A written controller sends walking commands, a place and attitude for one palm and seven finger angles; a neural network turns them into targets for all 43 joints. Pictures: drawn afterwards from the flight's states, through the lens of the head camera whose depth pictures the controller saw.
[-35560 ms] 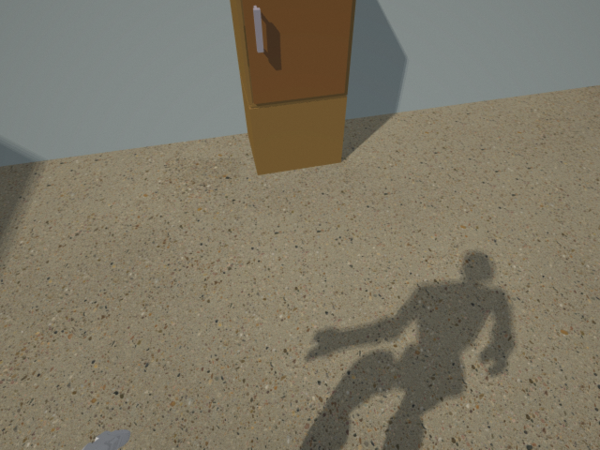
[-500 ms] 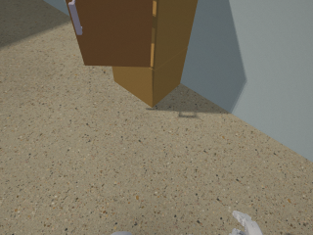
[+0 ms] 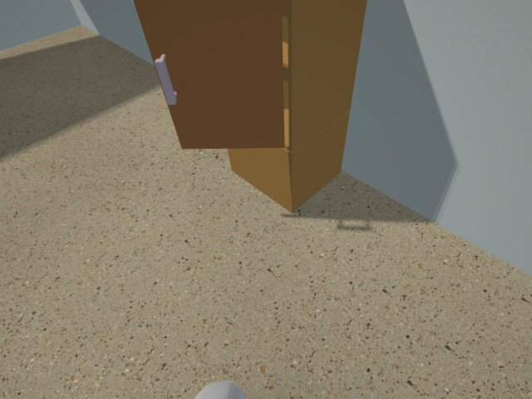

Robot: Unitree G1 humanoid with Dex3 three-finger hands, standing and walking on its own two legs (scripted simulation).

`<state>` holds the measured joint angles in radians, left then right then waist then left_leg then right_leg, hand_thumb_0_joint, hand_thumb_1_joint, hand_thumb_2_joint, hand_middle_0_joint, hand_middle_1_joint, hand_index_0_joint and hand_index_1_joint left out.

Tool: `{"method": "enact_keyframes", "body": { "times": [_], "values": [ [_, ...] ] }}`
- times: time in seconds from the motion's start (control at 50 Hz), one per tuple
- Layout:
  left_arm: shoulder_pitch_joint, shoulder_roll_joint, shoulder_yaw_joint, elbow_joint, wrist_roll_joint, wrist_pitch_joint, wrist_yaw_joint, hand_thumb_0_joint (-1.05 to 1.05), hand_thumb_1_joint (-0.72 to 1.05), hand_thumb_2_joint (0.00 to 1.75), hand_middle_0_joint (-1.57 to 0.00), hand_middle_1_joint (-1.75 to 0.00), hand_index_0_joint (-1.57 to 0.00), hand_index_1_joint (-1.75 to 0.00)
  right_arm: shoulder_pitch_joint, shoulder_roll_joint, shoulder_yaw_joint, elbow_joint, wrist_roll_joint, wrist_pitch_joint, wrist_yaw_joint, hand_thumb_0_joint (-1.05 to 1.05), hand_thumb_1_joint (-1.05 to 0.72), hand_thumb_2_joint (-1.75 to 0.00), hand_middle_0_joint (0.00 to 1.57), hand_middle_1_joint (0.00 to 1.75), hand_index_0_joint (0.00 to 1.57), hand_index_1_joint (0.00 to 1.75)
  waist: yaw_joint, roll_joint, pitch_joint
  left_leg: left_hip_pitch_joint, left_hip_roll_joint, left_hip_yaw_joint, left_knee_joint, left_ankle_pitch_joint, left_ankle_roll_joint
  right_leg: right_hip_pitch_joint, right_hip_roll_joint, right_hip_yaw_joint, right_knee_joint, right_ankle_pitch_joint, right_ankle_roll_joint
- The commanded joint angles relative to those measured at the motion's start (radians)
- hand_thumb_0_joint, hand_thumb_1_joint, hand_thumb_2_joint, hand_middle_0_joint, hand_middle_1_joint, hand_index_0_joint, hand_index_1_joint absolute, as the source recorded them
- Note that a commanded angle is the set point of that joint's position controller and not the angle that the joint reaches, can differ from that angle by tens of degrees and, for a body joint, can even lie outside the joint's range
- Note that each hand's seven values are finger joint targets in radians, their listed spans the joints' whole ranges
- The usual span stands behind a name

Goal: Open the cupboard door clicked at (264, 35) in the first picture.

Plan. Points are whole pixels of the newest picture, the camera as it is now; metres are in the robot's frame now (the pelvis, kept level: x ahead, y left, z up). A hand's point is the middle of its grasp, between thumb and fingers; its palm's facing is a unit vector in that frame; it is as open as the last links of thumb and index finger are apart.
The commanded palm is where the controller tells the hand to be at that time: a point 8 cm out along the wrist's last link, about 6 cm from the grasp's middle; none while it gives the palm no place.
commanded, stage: take the last steps up to it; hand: left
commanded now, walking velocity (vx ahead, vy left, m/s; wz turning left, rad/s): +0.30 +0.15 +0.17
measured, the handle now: (167, 79) +1.05 +0.38 -0.03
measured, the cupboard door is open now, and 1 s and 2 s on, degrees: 42 42 42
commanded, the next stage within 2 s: come to a stop and stand still in 1.18 s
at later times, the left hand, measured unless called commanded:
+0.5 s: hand out of the picture +0.14 +0.30 -0.19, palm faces +0.14 -0.97 -0.18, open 7.4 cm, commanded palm none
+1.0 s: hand (155, 271) +0.41 +0.29 -0.16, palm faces +0.08 -0.98 -0.21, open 7.1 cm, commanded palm none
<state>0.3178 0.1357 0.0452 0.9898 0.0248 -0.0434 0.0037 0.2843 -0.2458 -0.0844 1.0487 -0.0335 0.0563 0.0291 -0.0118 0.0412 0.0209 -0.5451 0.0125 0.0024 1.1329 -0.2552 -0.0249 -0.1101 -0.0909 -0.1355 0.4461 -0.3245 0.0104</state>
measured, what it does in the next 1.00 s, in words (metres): walks ahead: left foot, then right foot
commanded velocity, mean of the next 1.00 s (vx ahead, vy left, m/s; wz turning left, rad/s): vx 0.29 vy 0.07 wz -0.03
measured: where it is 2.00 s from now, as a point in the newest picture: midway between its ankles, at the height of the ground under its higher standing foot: (254, 352)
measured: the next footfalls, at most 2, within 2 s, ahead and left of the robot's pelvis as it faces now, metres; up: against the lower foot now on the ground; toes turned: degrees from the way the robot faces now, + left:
left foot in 0.30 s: +0.22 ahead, +0.21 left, +0.00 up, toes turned +13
right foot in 0.86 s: +0.37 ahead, +0.00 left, +0.00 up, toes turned -7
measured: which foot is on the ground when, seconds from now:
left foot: up 0.00-0.28, down 0.30-0.88, up 0.90-1.00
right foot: down 0.00-0.30, up 0.32-0.84, down 0.86-1.00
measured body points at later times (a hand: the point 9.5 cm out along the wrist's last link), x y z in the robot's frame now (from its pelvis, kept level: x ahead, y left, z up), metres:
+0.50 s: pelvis +0.16 +0.12 -0.01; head +0.19 +0.13 +0.44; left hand +0.14 +0.35 -0.17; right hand +0.27 -0.10 -0.15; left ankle +0.18 +0.20 -0.74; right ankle +0.13 -0.02 -0.65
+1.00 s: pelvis +0.33 +0.11 -0.01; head +0.36 +0.10 +0.44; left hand +0.40 +0.34 -0.15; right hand +0.27 -0.11 -0.17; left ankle +0.27 +0.22 -0.67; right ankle +0.33 +0.01 -0.74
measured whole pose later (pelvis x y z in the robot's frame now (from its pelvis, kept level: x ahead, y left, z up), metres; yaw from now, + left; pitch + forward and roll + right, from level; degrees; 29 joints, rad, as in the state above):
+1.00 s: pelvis +0.33 +0.11 -0.01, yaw +1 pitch +0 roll +0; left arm 0.20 0.14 0.07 0.98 0.01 -0.08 0.02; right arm 0.37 -0.15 -0.04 1.14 -0.02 -0.01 0.00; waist -0.02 0.03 0.07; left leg -0.40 0.05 0.06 1.08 -0.39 0.00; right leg -0.22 -0.03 -0.13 0.50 -0.27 -0.03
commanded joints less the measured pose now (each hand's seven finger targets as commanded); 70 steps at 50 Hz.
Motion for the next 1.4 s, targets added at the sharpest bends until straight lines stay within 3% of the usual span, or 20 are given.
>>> {"method": "enact_keyframes", "body": {
  "times": [0.0, 0.18, 0.22, 0.26, 0.3, 0.4, 0.46, 0.74, 0.8, 0.82, 0.84, 0.86, 0.92, 0.98, 1.12, 1.18, 1.2, 1.24, 1.3, 1.38],
  "values": [
    [0.105, 0.155, 0.028, 0.009, -0.006, -0.039, 0.016, 0.0, 0.9, 0.9, -0.2, -0.3, -0.2, -0.3, -0.099, -0.005, 0.007, -0.089, 0.009, -0.034, 0.013, 0.0, -0.9, -0.9, 0.2, 0.3, 0.2, 0.3, 0.04, -0.196, 0.086, -0.198, 0.051, -0.003, 0.006, 0.089, -0.025, 0.087, -0.239, 0.096, -0.249, 0.314, -0.059],
    [0.168, 0.185, 0.025, 0.077, 0.01, -0.034, 0.022, 0.0, 0.9, 0.9, -0.2, -0.3, -0.2, -0.3, -0.256, 0.027, 0.041, -0.142, 0.018, -0.059, 0.031, 0.0, -0.9, -0.9, 0.2, 0.3, 0.2, 0.3, 0.07, -0.264, 0.132, -0.051, 0.047, 0.11, -0.413, 0.043, 0.013, 0.103, -0.27, -0.007, -0.18, 0.51, -0.077],
    [0.134, 0.204, 0.031, 0.079, 0.012, -0.03, 0.021, 0.0, 0.9, 0.9, -0.2, -0.3, -0.2, -0.3, -0.173, 0.011, 0.036, -0.121, 0.017, -0.074, 0.023, 0.0, -0.9, -0.9, 0.2, 0.3, 0.2, 0.3, 0.026, -0.269, 0.093, 0.14, 0.006, 0.138, -0.497, -0.006, 0.042, 0.045, -0.277, -0.018, -0.081, 0.614, -0.075],
    [0.115, 0.197, 0.031, 0.067, 0.003, -0.025, 0.015, 0.0, 0.9, 0.9, -0.2, -0.3, -0.2, -0.3, 0.116, -0.077, 0.015, -0.036, 0.008, -0.087, 0.004, 0.0, -0.9, -0.9, 0.2, 0.3, 0.2, 0.3, -0.101, -0.136, -0.085, 0.537, -0.013, 0.141, -0.616, 0.055, 0.063, -0.069, -0.203, -0.081, 0.26, 0.549, -0.037],
    [0.127, 0.098, 0.011, 0.019, -0.015, -0.013, 0.008, 0.0, 0.9, 0.9, -0.2, -0.3, -0.2, -0.3, 0.292, -0.256, -0.033, 0.0, 0.006, -0.093, -0.034, 0.0, -0.9, -0.9, 0.2, 0.3, 0.2, 0.3, -0.143, 0.255, -0.296, 0.82, 0.365, -0.407, -0.776, 0.2, 0.21, -0.447, 0.04, 0.004, 0.787, -0.306, -0.002],
    [0.04, 0.067, 0.018, 0.04, 0.003, 0.013, -0.001, 0.0, 0.9, 0.9, -0.2, -0.3, -0.2, -0.3, 0.009, -0.051, 0.028, -0.067, 0.008, -0.12, -0.053, 0.0, -0.9, -0.9, 0.2, 0.3, 0.2, 0.3, 0.0, 0.051, 0.013, 0.341, 0.286, -0.125, -0.898, 0.144, 0.18, -0.456, -0.08, 0.129, 0.854, -0.025, -0.025],
    [0.078, 0.044, 0.018, 0.046, 0.005, 0.03, -0.005, 0.0, 0.9, 0.9, -0.2, -0.3, -0.2, -0.3, 0.009, -0.024, 0.034, -0.054, 0.01, -0.133, -0.052, 0.0, -0.9, -0.9, 0.2, 0.3, 0.2, 0.3, 0.041, 0.056, 0.017, 0.308, 0.257, -0.043, -0.949, 0.164, 0.188, -0.435, -0.061, 0.112, 0.776, 0.037, -0.015],
    [-0.22, 0.064, 0.01, -0.106, 0.002, 0.017, -0.02, 0.0, 0.9, 0.9, -0.2, -0.3, -0.2, -0.3, 0.158, -0.037, 0.031, 0.02, -0.002, -0.13, -0.05, 0.0, -0.9, -0.9, 0.2, 0.3, 0.2, 0.3, -0.011, -0.002, 0.053, 0.513, 0.262, 0.02, -0.887, 0.349, 0.205, -0.388, 0.003, 0.04, 0.213, 0.072, -0.033],
    [-0.067, 0.094, 0.02, -0.054, 0.002, 0.002, -0.015, 0.0, 0.9, 0.9, -0.2, -0.3, -0.2, -0.3, 0.16, -0.037, 0.038, 0.041, 0.006, -0.125, -0.05, 0.0, -0.9, -0.9, 0.2, 0.3, 0.2, 0.3, 0.059, -0.037, -0.024, 0.449, 0.19, 0.085, -0.675, 0.425, 0.14, -0.089, 0.053, 0.011, 0.05, 0.145, -0.061],
    [0.077, 0.155, 0.038, -0.012, 0.006, -0.011, -0.008, 0.0, 0.9, 0.9, -0.2, -0.3, -0.2, -0.3, 0.135, -0.025, 0.037, 0.028, 0.019, -0.129, -0.043, 0.0, -0.9, -0.9, 0.2, 0.3, 0.2, 0.3, 0.12, -0.12, -0.097, 0.283, 0.123, 0.128, -0.471, 0.352, 0.1, 0.156, -0.041, 0.154, 0.024, 0.193, -0.11],
    [0.209, 0.255, 0.064, 0.034, 0.004, -0.016, 0.0, 0.0, 0.9, 0.9, -0.2, -0.3, -0.2, -0.3, 0.14, 0.019, 0.042, -0.001, 0.026, -0.135, -0.035, 0.0, -0.9, -0.9, 0.2, 0.3, 0.2, 0.3, 0.143, -0.331, -0.179, 0.005, -0.008, 0.193, -0.199, -0.093, 0.045, 0.407, -0.303, 0.503, -0.06, 0.35, -0.22],
    [0.224, 0.272, 0.06, 0.045, -0.011, -0.017, 0.007, 0.0, 0.9, 0.9, -0.2, -0.3, -0.2, -0.3, 0.088, -0.018, 0.035, -0.013, 0.024, -0.127, -0.036, 0.0, -0.9, -0.9, 0.2, 0.3, 0.2, 0.3, 0.148, -0.261, -0.152, -0.072, -0.013, 0.094, 0.015, -0.336, 0.037, 0.363, -0.394, 0.583, -0.129, 0.439, -0.294],
    [0.058, 0.159, 0.033, 0.012, -0.014, -0.022, 0.018, 0.0, 0.9, 0.9, -0.2, -0.3, -0.2, -0.3, -0.009, 0.03, 0.032, -0.019, 0.02, -0.109, -0.034, 0.0, -0.9, -0.9, 0.2, 0.3, 0.2, 0.3, 0.078, -0.1, 0.015, -0.091, 0.08, -0.007, 0.033, -0.147, 0.025, 0.109, -0.284, 0.34, -0.162, 0.494, -0.212],
    [0.016, 0.092, 0.021, 0.015, -0.003, -0.035, 0.017, 0.0, 0.9, 0.9, -0.2, -0.3, -0.2, -0.3, 0.071, 0.082, 0.035, 0.01, 0.012, -0.082, -0.027, 0.0, -0.9, -0.9, 0.2, 0.3, 0.2, 0.3, 0.009, -0.169, 0.027, 0.022, 0.088, 0.032, -0.113, -0.064, -0.001, -0.036, -0.202, 0.151, -0.206, 0.471, -0.162],
    [0.019, 0.161, 0.028, 0.056, 0.003, -0.032, 0.007, 0.0, 0.9, 0.9, -0.2, -0.3, -0.2, -0.3, -0.027, 0.075, 0.034, -0.03, 0.014, -0.091, -0.008, 0.0, -0.9, -0.9, 0.2, 0.3, 0.2, 0.3, 0.023, -0.183, 0.049, 0.158, 0.046, 0.09, -0.465, 0.013, 0.0, -0.083, -0.196, 0.135, -0.191, 0.294, -0.153],
    [-0.003, 0.162, 0.028, 0.067, -0.002, -0.014, 0.007, 0.0, 0.9, 0.9, -0.2, -0.3, -0.2, -0.3, 0.045, 0.033, 0.029, -0.007, 0.01, -0.104, -0.015, 0.0, -0.9, -0.9, 0.2, 0.3, 0.2, 0.3, -0.026, -0.137, 0.049, 0.379, 0.009, 0.119, -0.621, 0.094, 0.005, -0.187, -0.156, 0.094, -0.089, 0.175, -0.111],
    [0.011, 0.141, 0.022, 0.067, -0.004, -0.007, 0.004, 0.0, 0.9, 0.9, -0.2, -0.3, -0.2, -0.3, 0.119, -0.013, 0.019, 0.013, 0.008, -0.11, -0.021, 0.0, -0.9, -0.9, 0.2, 0.3, 0.2, 0.3, -0.054, -0.045, 0.014, 0.499, 0.036, 0.076, -0.657, 0.101, 0.018, -0.241, -0.107, 0.062, 0.055, 0.127, -0.088],
    [0.024, 0.073, 0.007, 0.026, -0.012, -0.003, 0.006, 0.0, 0.9, 0.9, -0.2, -0.3, -0.2, -0.3, 0.263, -0.158, -0.01, 0.018, -0.006, -0.106, -0.043, 0.0, -0.9, -0.9, 0.2, 0.3, 0.2, 0.3, -0.094, 0.298, -0.075, 0.604, 0.377, -0.367, -0.841, 0.158, 0.19, -0.434, 0.075, -0.015, 0.537, -0.317, -0.027],
    [-0.003, 0.072, 0.002, 0.053, -0.006, 0.014, 0.015, 0.0, 0.9, 0.9, -0.2, -0.3, -0.2, -0.3, 0.048, -0.062, 0.034, -0.038, 0.003, -0.101, -0.066, 0.0, -0.9, -0.9, 0.2, 0.3, 0.2, 0.3, -0.01, 0.102, 0.018, 0.331, 0.335, -0.241, -0.88, 0.284, 0.191, -0.383, -0.017, 0.142, 0.66, -0.16, -0.028],
    [0.088, 0.065, 0.0, 0.097, -0.014, 0.059, 0.021, 0.0, 0.9, 0.9, -0.2, -0.3, -0.2, -0.3, -0.034, -0.043, 0.055, -0.04, 0.015, -0.101, -0.088, 0.0, -0.9, -0.9, 0.2, 0.3, 0.2, 0.3, 0.043, 0.017, -0.042, 0.319, 0.298, -0.058, -0.84, 0.654, 0.162, -0.251, 0.001, 0.144, 0.544, -0.06, 0.016]
  ]
}}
